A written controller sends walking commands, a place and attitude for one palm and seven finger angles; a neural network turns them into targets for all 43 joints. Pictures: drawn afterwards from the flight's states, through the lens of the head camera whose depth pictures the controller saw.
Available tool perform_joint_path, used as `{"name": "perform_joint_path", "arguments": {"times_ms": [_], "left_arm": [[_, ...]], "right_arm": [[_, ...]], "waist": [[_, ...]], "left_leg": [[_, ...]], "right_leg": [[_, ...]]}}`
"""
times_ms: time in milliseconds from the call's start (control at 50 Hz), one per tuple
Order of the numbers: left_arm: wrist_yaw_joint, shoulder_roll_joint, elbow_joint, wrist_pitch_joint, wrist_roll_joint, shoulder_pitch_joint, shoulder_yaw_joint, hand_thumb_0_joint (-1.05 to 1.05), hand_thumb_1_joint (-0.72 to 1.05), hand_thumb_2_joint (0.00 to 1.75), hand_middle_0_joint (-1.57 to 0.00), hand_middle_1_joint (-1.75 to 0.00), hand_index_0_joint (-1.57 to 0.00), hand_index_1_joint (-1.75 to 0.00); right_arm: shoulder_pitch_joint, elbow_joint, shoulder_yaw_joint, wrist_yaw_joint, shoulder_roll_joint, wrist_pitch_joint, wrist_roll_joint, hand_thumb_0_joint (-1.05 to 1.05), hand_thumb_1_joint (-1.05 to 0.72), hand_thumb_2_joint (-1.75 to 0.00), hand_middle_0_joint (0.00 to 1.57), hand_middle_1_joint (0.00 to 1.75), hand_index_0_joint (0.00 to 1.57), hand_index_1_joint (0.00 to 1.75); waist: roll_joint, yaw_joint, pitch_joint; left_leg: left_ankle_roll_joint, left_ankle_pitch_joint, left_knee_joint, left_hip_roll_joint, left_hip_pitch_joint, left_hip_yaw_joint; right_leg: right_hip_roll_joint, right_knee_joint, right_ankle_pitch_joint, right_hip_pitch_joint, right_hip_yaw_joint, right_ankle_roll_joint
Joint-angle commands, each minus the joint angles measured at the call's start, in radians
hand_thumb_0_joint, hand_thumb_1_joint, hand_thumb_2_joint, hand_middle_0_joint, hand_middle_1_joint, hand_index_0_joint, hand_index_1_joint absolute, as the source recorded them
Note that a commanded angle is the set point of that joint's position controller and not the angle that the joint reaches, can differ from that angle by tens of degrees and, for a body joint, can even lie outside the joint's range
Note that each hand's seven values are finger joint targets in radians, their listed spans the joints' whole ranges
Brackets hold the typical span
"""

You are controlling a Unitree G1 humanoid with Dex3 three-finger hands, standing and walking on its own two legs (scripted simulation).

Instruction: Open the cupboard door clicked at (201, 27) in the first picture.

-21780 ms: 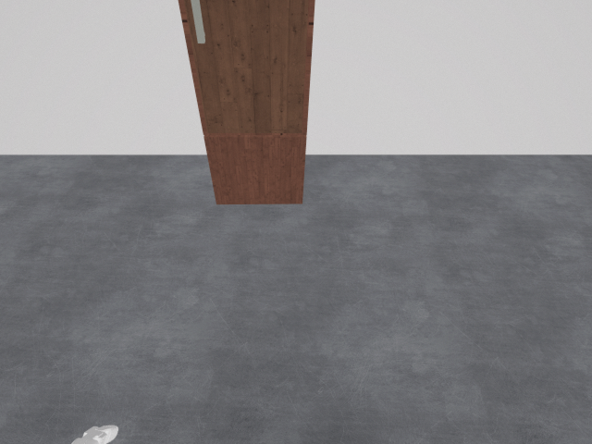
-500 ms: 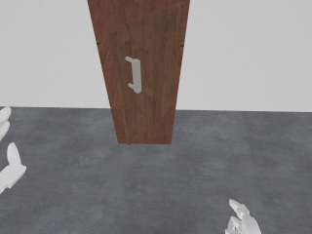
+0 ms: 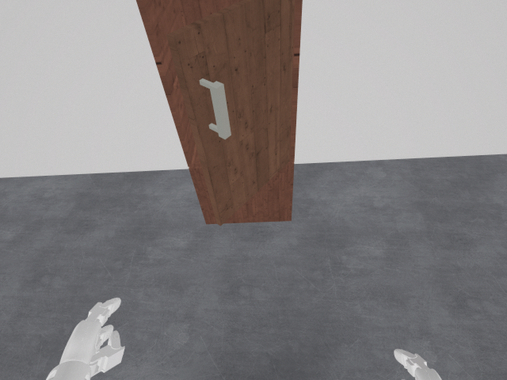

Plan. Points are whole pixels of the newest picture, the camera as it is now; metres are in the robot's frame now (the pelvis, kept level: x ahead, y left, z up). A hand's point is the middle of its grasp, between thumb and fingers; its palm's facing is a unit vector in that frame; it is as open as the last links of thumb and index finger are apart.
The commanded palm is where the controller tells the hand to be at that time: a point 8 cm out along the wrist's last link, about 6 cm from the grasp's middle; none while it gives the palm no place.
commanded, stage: let the arm hang, fingers relaxed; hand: left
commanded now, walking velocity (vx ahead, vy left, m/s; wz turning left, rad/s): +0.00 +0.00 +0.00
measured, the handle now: (214, 109) +0.64 +0.10 +0.09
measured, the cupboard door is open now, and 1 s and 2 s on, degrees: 49 49 49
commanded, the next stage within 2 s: look to check the result in 0.92 s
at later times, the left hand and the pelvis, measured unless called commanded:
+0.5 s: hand out of the picture +0.01 +0.21 -0.15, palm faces +0.05 -0.95 -0.31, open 7.3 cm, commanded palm none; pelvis +0.00 -0.02 +0.01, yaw +2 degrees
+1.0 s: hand out of the picture +0.08 +0.19 -0.15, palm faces +0.03 -0.97 -0.26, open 7.4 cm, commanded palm none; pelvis +0.03 -0.02 +0.02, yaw +1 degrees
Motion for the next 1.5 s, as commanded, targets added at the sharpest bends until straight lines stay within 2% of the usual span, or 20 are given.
{"name": "perform_joint_path", "arguments": {"times_ms": [0, 40, 80, 100, 140, 180, 200, 240, 320, 380, 460, 620, 720, 880, 960, 1040, 1240, 1480], "left_arm": [[0.009, 0.153, 0.098, -0.034, -0.007, -0.043, 0.002, 0.0, 0.9, 0.9, -0.2, -0.3, -0.2, -0.3], [0.013, 0.125, 0.187, -0.027, -0.015, -0.071, -0.023, 0.0, 0.9, 0.9, -0.2, -0.3, -0.2, -0.3], [0.014, 0.101, 0.275, -0.026, -0.022, -0.055, -0.037, 0.0, 0.9, 0.9, -0.2, -0.3, -0.2, -0.3], [0.016, 0.102, 0.313, -0.027, -0.022, -0.037, -0.037, 0.0, 0.9, 0.9, -0.2, -0.3, -0.2, -0.3], [0.017, 0.075, 0.392, -0.031, -0.028, -0.005, -0.041, 0.0, 0.9, 0.9, -0.2, -0.3, -0.2, -0.3], [0.019, 0.063, 0.443, -0.036, -0.029, 0.012, -0.032, 0.0, 0.9, 0.9, -0.2, -0.3, -0.2, -0.3], [0.02, 0.074, 0.465, -0.037, -0.03, 0.005, -0.033, 0.0, 0.9, 0.9, -0.2, -0.3, -0.2, -0.3], [0.018, 0.07, 0.502, -0.039, -0.032, -0.002, -0.033, 0.0, 0.9, 0.9, -0.2, -0.3, -0.2, -0.3], [0.021, 0.069, 0.56, -0.042, -0.033, -0.01, -0.032, 0.0, 0.9, 0.9, -0.2, -0.3, -0.2, -0.3], [0.022, 0.07, 0.589, -0.042, -0.033, -0.013, -0.03, 0.0, 0.9, 0.9, -0.2, -0.3, -0.2, -0.3], [0.024, 0.071, 0.609, -0.04, -0.033, -0.02, -0.028, 0.0, 0.9, 0.9, -0.2, -0.3, -0.2, -0.3], [0.026, 0.081, 0.619, -0.043, -0.03, -0.046, -0.023, 0.0, 0.9, 0.9, -0.2, -0.3, -0.2, -0.3], [0.025, 0.082, 0.623, -0.048, -0.03, -0.063, -0.023, 0.0, 0.9, 0.9, -0.2, -0.3, -0.2, -0.3], [0.024, 0.083, 0.631, -0.057, -0.034, -0.084, -0.028, 0.0, 0.9, 0.9, -0.2, -0.3, -0.2, -0.3], [0.024, 0.087, 0.635, -0.058, -0.034, -0.095, -0.028, 0.0, 0.9, 0.9, -0.2, -0.3, -0.2, -0.3], [0.024, 0.091, 0.641, -0.057, -0.035, -0.101, -0.03, 0.0, 0.9, 0.9, -0.2, -0.3, -0.2, -0.3], [0.027, 0.109, 0.643, -0.065, -0.035, -0.11, -0.031, 0.0, 0.9, 0.9, -0.2, -0.3, -0.2, -0.3], [0.028, 0.126, 0.642, -0.068, -0.036, -0.122, -0.031, 0.0, 0.9, 0.9, -0.2, -0.3, -0.2, -0.3]], "right_arm": [[0.076, -0.034, -0.045, -0.006, -0.116, 0.014, 0.001, 0.0, -0.9, -0.9, 0.2, 0.3, 0.2, 0.3], [0.09, 0.012, -0.031, -0.006, -0.08, 0.028, -0.005, 0.0, -0.9, -0.9, 0.2, 0.3, 0.2, 0.3], [0.084, 0.041, -0.02, -0.006, -0.061, 0.035, -0.007, 0.0, -0.9, -0.9, 0.2, 0.3, 0.2, 0.3], [0.087, 0.05, -0.02, -0.008, -0.066, 0.037, -0.006, 0.0, -0.9, -0.9, 0.2, 0.3, 0.2, 0.3], [0.101, 0.082, -0.016, -0.013, -0.047, 0.038, -0.005, 0.0, -0.9, -0.9, 0.2, 0.3, 0.2, 0.3], [0.128, 0.111, -0.021, -0.019, -0.039, 0.041, -0.006, 0.0, -0.9, -0.9, 0.2, 0.3, 0.2, 0.3], [0.135, 0.12, -0.023, -0.02, -0.053, 0.043, -0.004, 0.0, -0.9, -0.9, 0.2, 0.3, 0.2, 0.3], [0.17, 0.149, -0.025, -0.023, -0.042, 0.045, -0.004, 0.0, -0.9, -0.9, 0.2, 0.3, 0.2, 0.3], [0.215, 0.191, -0.03, -0.025, -0.037, 0.045, -0.001, 0.0, -0.9, -0.9, 0.2, 0.3, 0.2, 0.3], [0.235, 0.215, -0.031, -0.028, -0.036, 0.046, -0.002, 0.0, -0.9, -0.9, 0.2, 0.3, 0.2, 0.3], [0.23, 0.234, -0.03, -0.028, -0.03, 0.044, -0.004, 0.0, -0.9, -0.9, 0.2, 0.3, 0.2, 0.3], [0.198, 0.249, -0.031, -0.026, -0.031, 0.039, -0.005, 0.0, -0.9, -0.9, 0.2, 0.3, 0.2, 0.3], [0.165, 0.251, -0.029, -0.027, -0.037, 0.031, -0.004, 0.0, -0.9, -0.9, 0.2, 0.3, 0.2, 0.3], [0.123, 0.256, -0.025, -0.03, -0.058, 0.025, -0.001, 0.0, -0.9, -0.9, 0.2, 0.3, 0.2, 0.3], [0.114, 0.258, -0.024, -0.032, -0.065, 0.025, 0.0, 0.0, -0.9, -0.9, 0.2, 0.3, 0.2, 0.3], [0.098, 0.26, -0.022, -0.032, -0.072, 0.029, 0.0, 0.0, -0.9, -0.9, 0.2, 0.3, 0.2, 0.3], [0.073, 0.261, -0.023, -0.034, -0.093, 0.028, 0.002, 0.0, -0.9, -0.9, 0.2, 0.3, 0.2, 0.3], [0.044, 0.261, -0.023, -0.033, -0.11, 0.028, 0.002, 0.0, -0.9, -0.9, 0.2, 0.3, 0.2, 0.3]], "waist": [[-0.287, 0.0, -0.101], [-0.113, -0.005, -0.072], [0.031, 0.01, -0.034], [0.039, 0.021, -0.038], [0.069, 0.032, -0.049], [0.1, 0.032, -0.061], [0.085, 0.031, -0.033], [0.048, 0.028, -0.013], [-0.047, 0.022, 0.017], [-0.072, 0.019, 0.035], [-0.079, 0.024, 0.061], [-0.079, 0.028, 0.064], [-0.04, 0.034, 0.048], [-0.012, 0.032, 0.001], [-0.037, 0.029, 0.0], [-0.036, 0.028, 0.012], [-0.06, 0.022, -0.034], [-0.065, 0.024, -0.038]], "left_leg": [[0.022, 0.002, -0.006, 0.035, 0.043, -0.069], [0.019, 0.019, -0.036, 0.049, 0.075, -0.076], [0.022, 0.003, -0.126, 0.077, 0.022, -0.12], [0.024, -0.015, -0.156, 0.092, -0.008, -0.138], [0.019, -0.039, -0.18, 0.094, -0.037, -0.137], [0.017, -0.06, -0.184, 0.093, -0.03, -0.13], [0.017, -0.054, -0.188, 0.098, -0.022, -0.134], [0.018, -0.088, -0.208, 0.1, -0.034, -0.137], [0.021, -0.071, -0.21, 0.1, -0.005, -0.128], [0.022, -0.069, -0.212, 0.097, 0.01, -0.12], [0.024, -0.075, -0.233, 0.103, 0.004, -0.123], [0.022, -0.049, -0.25, 0.101, 0.017, -0.118], [0.017, 0.001, -0.273, 0.114, 0.02, -0.122], [0.006, 0.102, -0.277, 0.123, 0.079, -0.116], [0.003, 0.121, -0.285, 0.128, 0.09, -0.116], [0.001, 0.116, -0.286, 0.126, 0.101, -0.111], [-0.002, 0.184, -0.284, 0.135, 0.157, -0.101], [-0.006, 0.2, -0.295, 0.135, 0.18, -0.093]], "right_leg": [[-0.15, -0.232, -0.106, 0.08, 0.176, -0.105], [-0.134, -0.239, -0.177, 0.039, 0.17, -0.099], [-0.089, -0.219, -0.206, 0.064, 0.143, -0.074], [-0.071, -0.213, -0.195, 0.109, 0.127, -0.062], [-0.071, -0.219, -0.16, 0.17, 0.124, -0.062], [-0.076, -0.24, -0.161, 0.189, 0.122, -0.07], [-0.073, -0.248, -0.158, 0.172, 0.115, -0.07], [-0.073, -0.269, -0.186, 0.171, 0.113, -0.068], [-0.08, -0.3, -0.213, 0.148, 0.11, -0.072], [-0.081, -0.317, -0.235, 0.132, 0.112, -0.071], [-0.075, -0.314, -0.233, 0.125, 0.103, -0.066], [-0.077, -0.317, -0.212, 0.143, 0.107, -0.061], [-0.074, -0.297, -0.126, 0.191, 0.097, -0.055], [-0.079, -0.293, -0.005, 0.24, 0.093, -0.055], [-0.078, -0.295, 0.024, 0.253, 0.086, -0.053], [-0.078, -0.31, 0.01, 0.245, 0.09, -0.052], [-0.082, -0.299, 0.156, 0.279, 0.083, -0.051], [-0.084, -0.311, 0.203, 0.301, 0.09, -0.048]]}}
